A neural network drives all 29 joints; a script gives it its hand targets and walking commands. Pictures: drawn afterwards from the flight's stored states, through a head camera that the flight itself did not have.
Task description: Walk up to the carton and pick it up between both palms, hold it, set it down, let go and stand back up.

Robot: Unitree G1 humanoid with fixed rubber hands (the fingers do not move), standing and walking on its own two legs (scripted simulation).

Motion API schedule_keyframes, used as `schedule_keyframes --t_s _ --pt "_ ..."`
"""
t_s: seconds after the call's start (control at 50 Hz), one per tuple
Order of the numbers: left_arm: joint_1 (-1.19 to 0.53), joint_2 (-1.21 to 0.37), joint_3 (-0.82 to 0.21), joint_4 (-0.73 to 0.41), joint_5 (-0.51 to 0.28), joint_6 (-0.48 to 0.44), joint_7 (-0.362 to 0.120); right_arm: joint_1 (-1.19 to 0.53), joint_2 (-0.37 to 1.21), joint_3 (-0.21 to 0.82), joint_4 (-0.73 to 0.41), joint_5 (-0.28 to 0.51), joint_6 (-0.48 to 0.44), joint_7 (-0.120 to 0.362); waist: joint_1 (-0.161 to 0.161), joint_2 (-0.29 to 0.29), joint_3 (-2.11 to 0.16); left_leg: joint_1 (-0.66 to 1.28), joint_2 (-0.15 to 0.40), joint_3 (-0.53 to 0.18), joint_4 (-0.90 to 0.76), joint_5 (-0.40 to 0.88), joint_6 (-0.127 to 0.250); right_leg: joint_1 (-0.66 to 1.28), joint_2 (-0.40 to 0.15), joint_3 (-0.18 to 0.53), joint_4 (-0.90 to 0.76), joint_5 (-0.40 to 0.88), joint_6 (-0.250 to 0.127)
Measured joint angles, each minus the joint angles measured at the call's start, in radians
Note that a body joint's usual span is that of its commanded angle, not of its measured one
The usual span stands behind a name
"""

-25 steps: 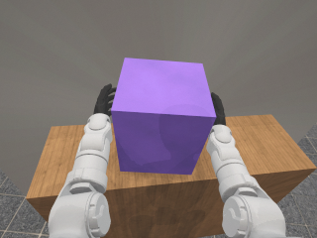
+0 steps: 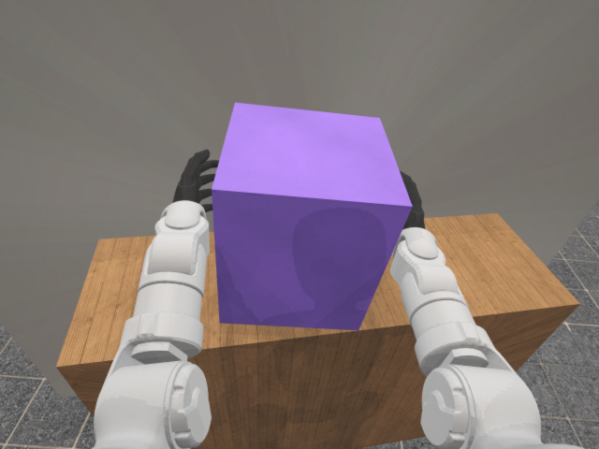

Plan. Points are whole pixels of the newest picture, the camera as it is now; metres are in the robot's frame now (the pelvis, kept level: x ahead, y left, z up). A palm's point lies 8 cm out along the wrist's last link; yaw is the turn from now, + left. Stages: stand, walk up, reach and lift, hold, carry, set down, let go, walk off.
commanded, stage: reach and lift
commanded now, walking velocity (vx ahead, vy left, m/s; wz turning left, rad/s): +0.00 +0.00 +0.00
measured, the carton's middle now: (299, 221) +0.41 -0.01 +0.13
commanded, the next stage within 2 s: hold in 1.24 s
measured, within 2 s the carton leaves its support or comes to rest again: neither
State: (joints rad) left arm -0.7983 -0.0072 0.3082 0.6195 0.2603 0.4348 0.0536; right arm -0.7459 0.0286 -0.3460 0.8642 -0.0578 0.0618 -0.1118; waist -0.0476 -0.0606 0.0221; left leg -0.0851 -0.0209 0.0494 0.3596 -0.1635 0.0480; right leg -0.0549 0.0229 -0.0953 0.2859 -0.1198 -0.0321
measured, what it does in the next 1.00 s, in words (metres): stands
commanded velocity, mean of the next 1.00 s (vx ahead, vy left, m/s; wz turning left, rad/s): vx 0.00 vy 0.00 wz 0.00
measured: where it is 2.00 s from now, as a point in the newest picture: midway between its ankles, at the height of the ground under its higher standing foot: outside the picture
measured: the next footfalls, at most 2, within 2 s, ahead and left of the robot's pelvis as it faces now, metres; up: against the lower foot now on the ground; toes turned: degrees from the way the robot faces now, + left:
none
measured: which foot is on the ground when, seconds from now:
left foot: down 0.00-1.00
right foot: down 0.00-1.00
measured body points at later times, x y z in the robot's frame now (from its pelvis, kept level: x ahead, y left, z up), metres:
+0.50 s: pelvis +0.00 +0.00 +0.00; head -0.05 +0.02 +0.45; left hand +0.40 +0.13 +0.19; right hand +0.39 -0.17 +0.18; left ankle +0.03 +0.08 -0.75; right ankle +0.03 -0.10 -0.75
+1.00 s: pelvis +0.00 -0.01 +0.00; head -0.05 +0.01 +0.45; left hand +0.40 +0.13 +0.20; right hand +0.39 -0.17 +0.19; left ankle +0.03 +0.08 -0.75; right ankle +0.03 -0.10 -0.75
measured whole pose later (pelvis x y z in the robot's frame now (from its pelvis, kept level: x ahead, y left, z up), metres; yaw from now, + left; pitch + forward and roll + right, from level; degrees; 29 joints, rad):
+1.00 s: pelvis +0.00 -0.01 +0.00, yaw +1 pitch -6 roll -1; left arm -0.77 0.01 0.30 0.37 0.23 0.67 0.05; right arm -0.79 -0.04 -0.15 0.69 0.14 0.31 -0.17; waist -0.09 -0.03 0.00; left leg -0.10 -0.02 0.04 0.37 -0.16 0.04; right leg -0.07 0.03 -0.11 0.30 -0.13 -0.04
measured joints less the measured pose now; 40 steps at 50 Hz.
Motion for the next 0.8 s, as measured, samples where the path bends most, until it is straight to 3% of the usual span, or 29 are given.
schedule_keyframes --t_s 0.48,0.8 --pt "0.05 0.003 -0.028 -0.207 -0.026 0.181 0.018 -0.019 -0.063 0.174 -0.126 0.166 0.177 -0.034 -0.042 0.023 -0.005 0.003 0.001 -0.008 0.008 0.001 -0.002 0.005 0.001 -0.009 0.009 -0.003 -0.002" --pt "0.053 -0.001 -0.008 -0.269 -0.021 0.234 0.0 -0.022 -0.073 0.215 -0.193 0.205 0.243 -0.062 -0.051 0.035 -0.005 0.011 0.003 -0.012 0.009 -0.001 -0.005 0.012 0.003 -0.011 0.014 -0.008 -0.005"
